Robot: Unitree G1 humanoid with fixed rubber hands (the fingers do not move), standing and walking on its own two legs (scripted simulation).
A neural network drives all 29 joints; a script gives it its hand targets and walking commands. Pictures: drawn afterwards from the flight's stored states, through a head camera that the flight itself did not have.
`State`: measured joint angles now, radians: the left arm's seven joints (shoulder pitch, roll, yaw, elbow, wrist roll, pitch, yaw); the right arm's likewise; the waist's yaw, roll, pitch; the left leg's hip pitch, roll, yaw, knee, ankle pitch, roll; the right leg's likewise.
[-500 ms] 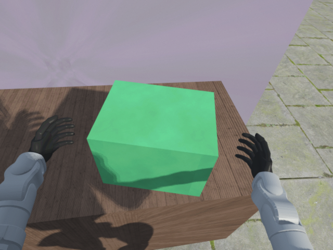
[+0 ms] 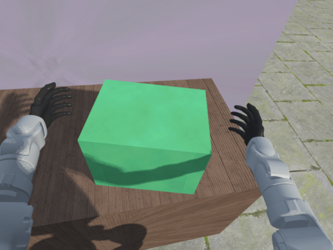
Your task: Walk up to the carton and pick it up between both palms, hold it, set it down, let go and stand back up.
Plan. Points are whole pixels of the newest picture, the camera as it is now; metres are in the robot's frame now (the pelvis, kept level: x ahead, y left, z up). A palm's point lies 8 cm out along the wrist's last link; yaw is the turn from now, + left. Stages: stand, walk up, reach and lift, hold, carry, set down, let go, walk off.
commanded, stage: reach and lift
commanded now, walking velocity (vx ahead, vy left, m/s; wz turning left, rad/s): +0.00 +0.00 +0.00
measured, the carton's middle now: (150, 137) +0.45 -0.02 -0.03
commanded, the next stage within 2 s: none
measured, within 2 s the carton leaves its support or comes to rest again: neither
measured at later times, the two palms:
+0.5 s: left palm (52, 96) +0.47 +0.22 +0.14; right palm (251, 116) +0.38 -0.27 +0.12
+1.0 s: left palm (64, 131) +0.44 +0.21 +0.03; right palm (236, 143) +0.36 -0.25 +0.02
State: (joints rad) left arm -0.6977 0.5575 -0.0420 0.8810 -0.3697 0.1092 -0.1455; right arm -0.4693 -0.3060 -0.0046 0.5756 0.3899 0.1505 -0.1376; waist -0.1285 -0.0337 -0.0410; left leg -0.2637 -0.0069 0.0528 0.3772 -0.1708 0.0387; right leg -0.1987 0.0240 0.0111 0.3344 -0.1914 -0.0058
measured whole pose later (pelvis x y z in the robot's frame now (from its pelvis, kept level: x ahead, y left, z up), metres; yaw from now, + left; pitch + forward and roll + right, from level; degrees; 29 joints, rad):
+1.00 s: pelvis -0.02 +0.00 -0.03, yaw +1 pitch +21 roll -2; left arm -0.99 0.47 -0.23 1.52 -0.39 -0.31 -0.11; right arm -0.81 -0.24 0.07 1.27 0.43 -0.24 -0.09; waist -0.18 0.02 -0.24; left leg -0.80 0.00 -0.01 0.69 -0.25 0.03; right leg -0.72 0.03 -0.06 0.63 -0.27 -0.01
